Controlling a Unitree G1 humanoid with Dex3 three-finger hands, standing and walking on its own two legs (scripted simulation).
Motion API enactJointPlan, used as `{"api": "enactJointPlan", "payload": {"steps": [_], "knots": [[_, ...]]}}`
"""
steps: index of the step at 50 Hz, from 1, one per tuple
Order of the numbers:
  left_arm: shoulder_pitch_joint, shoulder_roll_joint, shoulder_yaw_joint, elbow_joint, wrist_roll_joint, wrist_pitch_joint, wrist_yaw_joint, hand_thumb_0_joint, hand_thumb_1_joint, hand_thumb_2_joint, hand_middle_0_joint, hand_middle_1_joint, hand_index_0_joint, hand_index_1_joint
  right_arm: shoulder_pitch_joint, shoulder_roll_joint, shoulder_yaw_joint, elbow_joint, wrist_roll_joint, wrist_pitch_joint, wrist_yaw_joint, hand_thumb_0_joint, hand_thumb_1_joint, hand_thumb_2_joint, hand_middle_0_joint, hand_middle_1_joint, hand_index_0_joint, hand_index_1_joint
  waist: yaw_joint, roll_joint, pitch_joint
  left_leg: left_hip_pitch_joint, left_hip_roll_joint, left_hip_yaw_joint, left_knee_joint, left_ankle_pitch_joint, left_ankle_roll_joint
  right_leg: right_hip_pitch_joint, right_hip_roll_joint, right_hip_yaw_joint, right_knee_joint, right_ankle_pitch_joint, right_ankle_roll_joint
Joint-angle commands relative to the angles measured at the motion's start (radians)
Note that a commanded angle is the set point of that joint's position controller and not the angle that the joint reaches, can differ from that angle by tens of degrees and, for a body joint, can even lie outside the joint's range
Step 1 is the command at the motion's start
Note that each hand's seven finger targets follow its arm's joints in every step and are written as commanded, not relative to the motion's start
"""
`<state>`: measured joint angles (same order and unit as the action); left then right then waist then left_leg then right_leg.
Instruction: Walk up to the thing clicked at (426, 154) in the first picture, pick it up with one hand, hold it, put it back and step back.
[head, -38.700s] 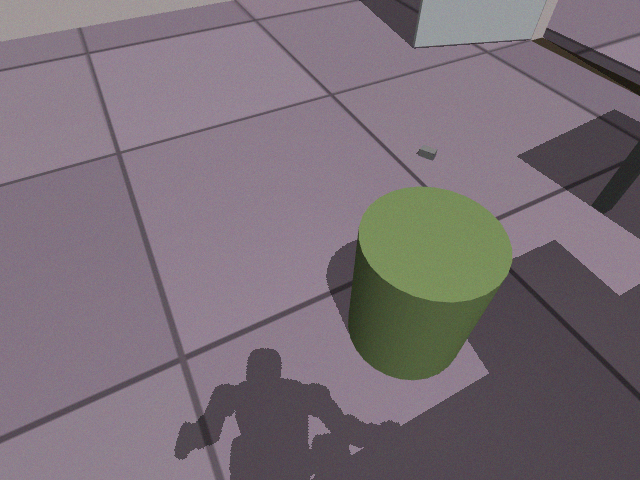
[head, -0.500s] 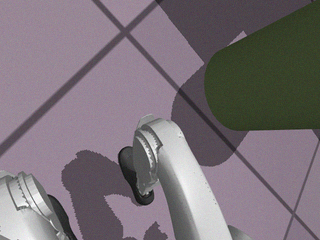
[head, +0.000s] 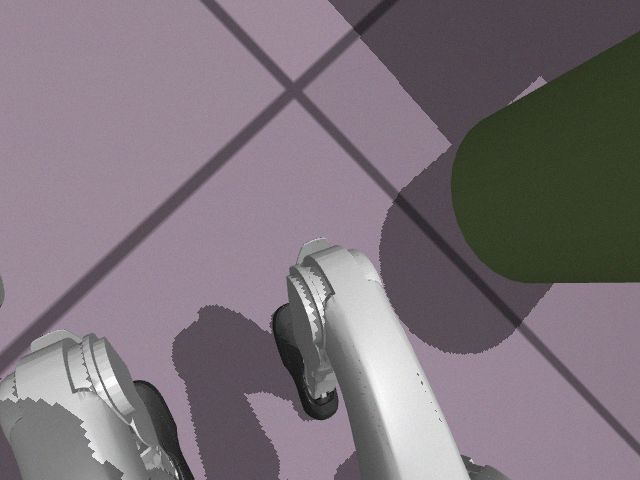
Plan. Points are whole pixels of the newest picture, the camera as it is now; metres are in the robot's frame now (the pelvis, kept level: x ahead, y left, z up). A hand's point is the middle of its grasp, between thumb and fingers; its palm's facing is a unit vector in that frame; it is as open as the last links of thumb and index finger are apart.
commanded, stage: lift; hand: left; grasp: from above
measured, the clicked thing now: out of the picture +0.50 +0.30 -0.20
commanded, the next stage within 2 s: hold in 1.62 s
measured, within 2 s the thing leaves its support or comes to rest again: neither
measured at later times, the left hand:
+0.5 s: hand out of the picture +0.44 +0.30 -0.05, palm faces -0.13 -0.39 -0.91, open 7.4 cm
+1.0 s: hand out of the picture +0.39 +0.26 +0.16, palm faces -0.15 -0.38 -0.91, open 7.4 cm
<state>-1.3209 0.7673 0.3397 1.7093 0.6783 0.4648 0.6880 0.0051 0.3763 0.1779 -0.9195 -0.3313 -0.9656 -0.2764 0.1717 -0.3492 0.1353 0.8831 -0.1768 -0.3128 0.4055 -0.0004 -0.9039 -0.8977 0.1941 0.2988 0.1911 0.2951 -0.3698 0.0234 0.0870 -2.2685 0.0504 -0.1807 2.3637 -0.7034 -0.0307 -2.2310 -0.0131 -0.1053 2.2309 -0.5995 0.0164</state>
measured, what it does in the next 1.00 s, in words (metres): rises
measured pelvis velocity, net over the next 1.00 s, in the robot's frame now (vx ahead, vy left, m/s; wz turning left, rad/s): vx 0.03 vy -0.02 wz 0.12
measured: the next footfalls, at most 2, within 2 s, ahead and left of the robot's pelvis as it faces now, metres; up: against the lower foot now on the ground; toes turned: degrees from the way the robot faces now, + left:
none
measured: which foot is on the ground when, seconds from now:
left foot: down 0.00-1.00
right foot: down 0.00-1.00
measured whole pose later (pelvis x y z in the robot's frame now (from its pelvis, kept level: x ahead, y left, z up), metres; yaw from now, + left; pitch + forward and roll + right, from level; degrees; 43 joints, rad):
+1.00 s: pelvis +0.03 -0.02 +0.23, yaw +7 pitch +28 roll +0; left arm -0.80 0.28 0.04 1.16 0.53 0.75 0.49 0.00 0.36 0.21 -0.88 -0.43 -0.92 -0.38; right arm 0.15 -0.30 0.01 0.89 0.01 -0.19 0.07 0.01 -0.91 -0.91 0.20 0.30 0.19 0.30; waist -0.13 0.06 -0.24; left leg -1.45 0.08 -0.03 1.56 -0.60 -0.06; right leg -1.47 -0.01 -0.03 1.55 -0.56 -0.02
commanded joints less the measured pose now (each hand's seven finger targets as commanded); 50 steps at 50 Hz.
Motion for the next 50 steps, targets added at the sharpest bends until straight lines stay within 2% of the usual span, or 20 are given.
{"api": "enactJointPlan", "payload": {"steps": [1,4,6,9,10,15,19,22,23,24,28,30,31,34,37,40,42,45,46,50], "knots": [[-0.313,0.191,-0.037,-0.173,0.015,0.007,0.006,0.0,0.813,0.33,-1.092,-0.48,-1.162,-0.41,0.274,-0.263,-0.095,0.051,0.008,0.01,-0.006,0.0,-0.903,-0.904,0.2,0.3,0.199,0.3,-0.013,0.331,-0.811,0.45,-0.02,0.117,-0.235,0.207,0.041,0.496,0.046,-0.059,-0.23,0.197,-0.013],[-0.287,0.165,-0.045,-0.199,0.016,0.026,-0.02,0.0,0.745,0.355,-1.04,-0.508,-1.108,-0.44,0.282,-0.236,-0.105,0.057,0.022,0.026,-0.011,0.0,-0.905,-0.905,0.2,0.3,0.2,0.3,0.026,0.345,-0.864,0.462,-0.021,0.129,-0.244,0.231,0.038,0.504,0.045,-0.049,-0.22,0.219,-0.02],[-0.31,0.155,-0.038,-0.243,0.022,0.033,-0.028,0.0,0.704,0.358,-1.027,-0.474,-1.081,-0.419,0.277,-0.253,-0.13,0.031,0.035,0.035,-0.019,0.0,-0.905,-0.905,0.2,0.3,0.2,0.3,0.032,0.366,-0.931,0.517,-0.018,0.124,-0.251,0.27,0.032,0.486,0.044,-0.049,-0.205,0.26,-0.026],[-0.31,0.111,-0.073,-0.256,0.036,0.039,-0.046,0.0,0.672,0.349,-1.0,-0.494,-1.059,-0.435,0.272,-0.217,-0.145,0.078,0.041,0.048,-0.035,0.0,-0.909,-0.906,0.2,0.3,0.2,0.3,0.034,0.319,-0.879,0.484,-0.027,0.142,-0.279,0.202,0.042,0.487,0.041,-0.037,-0.241,0.199,-0.024],[-0.262,0.106,-0.062,-0.257,0.043,0.042,-0.053,0.0,0.671,0.35,-0.986,-0.508,-1.052,-0.442,0.285,-0.231,-0.163,0.068,0.051,0.051,-0.039,0.0,-0.906,-0.904,0.2,0.3,0.2,0.3,0.055,0.326,-0.908,0.503,-0.027,0.145,-0.286,0.215,0.041,0.482,0.043,-0.031,-0.243,0.202,-0.029],[-0.225,0.032,-0.093,-0.299,0.023,0.055,-0.075,0.0,0.695,0.328,-1.014,-0.498,-1.081,-0.431,0.269,-0.194,-0.2,0.086,0.072,0.064,-0.07,0.0,-0.908,-0.905,0.2,0.3,0.2,0.3,0.081,0.255,-0.904,0.511,-0.035,0.161,-0.347,0.129,0.046,0.473,0.04,-0.001,-0.316,0.087,-0.034],[-0.175,-0.023,-0.116,-0.365,0.005,0.069,-0.109,0.0,0.707,0.343,-1.031,-0.476,-1.089,-0.418,0.252,-0.173,-0.207,0.078,0.093,0.074,-0.093,0.0,-0.905,-0.904,0.2,0.3,0.2,0.3,0.101,0.224,-0.912,0.578,-0.034,0.148,-0.406,0.135,0.043,0.453,0.034,0.0,-0.344,0.088,-0.038],[-0.131,-0.048,-0.128,-0.379,0.001,0.093,-0.116,0.0,0.709,0.355,-1.016,-0.509,-1.079,-0.446,0.225,-0.213,-0.235,0.032,0.104,0.079,-0.122,0.0,-0.907,-0.904,0.2,0.3,0.2,0.3,0.114,0.215,-0.948,0.621,-0.035,0.151,-0.451,0.165,0.038,0.508,0.028,0.006,-0.382,0.121,-0.037],[-0.134,-0.054,-0.138,-0.414,-0.005,0.098,-0.118,0.0,0.706,0.343,-1.024,-0.493,-1.084,-0.433,0.226,-0.17,-0.206,0.038,0.107,0.084,-0.126,0.0,-0.909,-0.905,0.2,0.3,0.2,0.3,0.121,0.187,-0.927,0.61,-0.037,0.153,-0.463,0.146,0.042,0.52,0.031,0.011,-0.41,0.1,-0.035],[-0.095,-0.074,-0.138,-0.409,-0.02,0.108,-0.127,0.0,0.728,0.326,-1.023,-0.503,-1.093,-0.433,0.216,-0.188,-0.227,0.022,0.108,0.083,-0.135,0.0,-0.907,-0.904,0.2,0.3,0.2,0.3,0.115,0.166,-0.915,0.625,-0.039,0.151,-0.488,0.145,0.042,0.539,0.026,0.013,-0.425,0.096,-0.032],[-0.109,-0.11,-0.164,-0.514,-0.053,0.136,-0.134,0.0,0.717,0.318,-1.027,-0.503,-1.095,-0.435,0.191,-0.175,-0.221,-0.003,0.118,0.091,-0.178,0.0,-0.911,-0.906,0.2,0.3,0.2,0.3,0.142,0.155,-0.963,0.704,-0.037,0.164,-0.555,0.146,0.036,0.643,0.027,0.034,-0.518,0.089,-0.03],[-0.032,-0.149,-0.2,-0.497,-0.055,0.163,-0.151,0.0,0.701,0.329,-1.024,-0.498,-1.087,-0.435,0.167,-0.17,-0.218,-0.012,0.123,0.092,-0.198,0.0,-0.912,-0.906,0.2,0.3,0.2,0.3,0.142,0.106,-0.928,0.704,-0.038,0.167,-0.593,0.137,0.037,0.682,0.029,0.044,-0.566,0.074,-0.026],[-0.027,-0.125,-0.196,-0.531,-0.061,0.172,-0.151,0.0,0.685,0.319,-1.022,-0.471,-1.078,-0.415,0.151,-0.171,-0.214,-0.026,0.131,0.096,-0.214,0.0,-0.912,-0.906,0.2,0.3,0.2,0.3,0.156,0.112,-0.922,0.719,-0.038,0.166,-0.611,0.13,0.038,0.69,0.028,0.048,-0.589,0.064,-0.027],[0.008,-0.153,-0.225,-0.58,-0.058,0.194,-0.15,0.0,0.709,0.325,-1.053,-0.46,-1.105,-0.408,0.13,-0.156,-0.205,-0.036,0.14,0.1,-0.249,0.0,-0.912,-0.906,0.2,0.3,0.2,0.3,0.173,0.1,-0.918,0.777,-0.036,0.167,-0.677,0.118,0.034,0.763,0.031,0.062,-0.659,0.042,-0.026],[0.049,-0.172,-0.239,-0.629,-0.084,0.22,-0.152,0.0,0.699,0.341,-1.045,-0.47,-1.095,-0.42,0.106,-0.146,-0.198,-0.05,0.153,0.099,-0.277,0.0,-0.909,-0.905,0.2,0.3,0.199,0.3,0.189,0.087,-0.897,0.843,-0.033,0.159,-0.761,0.114,0.03,0.831,0.032,0.065,-0.723,0.031,-0.026],[0.071,-0.17,-0.256,-0.669,-0.087,0.245,-0.148,0.0,0.686,0.351,-1.028,-0.506,-1.085,-0.449,0.083,-0.134,-0.187,-0.059,0.162,0.1,-0.302,0.0,-0.909,-0.905,0.2,0.3,0.199,0.3,0.196,0.057,-0.873,0.879,-0.033,0.167,-0.821,0.125,0.032,0.94,0.034,0.098,-0.813,0.011,-0.018],[0.084,-0.203,-0.284,-0.702,-0.093,0.259,-0.15,0.0,0.658,0.347,-1.01,-0.518,-1.069,-0.459,0.064,-0.118,-0.182,-0.057,0.166,0.1,-0.314,0.0,-0.911,-0.906,0.2,0.3,0.199,0.3,0.206,0.046,-0.876,0.914,-0.032,0.18,-0.851,0.138,0.031,1.023,0.038,0.137,-0.882,-0.006,-0.013],[0.099,-0.238,-0.306,-0.737,-0.11,0.283,-0.159,0.0,0.632,0.328,-0.982,-0.512,-1.039,-0.454,0.053,-0.119,-0.182,-0.053,0.182,0.101,-0.335,0.0,-0.911,-0.907,0.2,0.3,0.199,0.3,0.225,0.091,-0.847,1.068,-0.026,0.168,-0.959,0.153,0.02,1.066,0.039,0.108,-0.936,0.035,-0.021],[0.135,-0.227,-0.307,-0.704,-0.101,0.292,-0.16,0.0,0.624,0.345,-0.985,-0.515,-1.037,-0.464,0.054,-0.121,-0.181,-0.053,0.188,0.1,-0.34,0.0,-0.911,-0.907,0.199,0.3,0.199,0.3,0.223,0.05,-0.83,1.101,-0.024,0.156,-0.99,0.16,0.022,1.091,0.041,0.098,-0.957,0.046,-0.019],[0.154,-0.315,-0.341,-0.661,-0.118,0.312,-0.166,0.0,0.61,0.386,-0.988,-0.522,-1.031,-0.48,0.063,-0.101,-0.176,-0.032,0.2,0.095,-0.357,0.0,-0.911,-0.907,0.199,0.3,0.199,0.3,0.225,0.028,-0.748,1.181,-0.024,0.165,-1.083,0.219,0.028,1.187,0.045,0.084,-1.034,0.139,-0.021]]}}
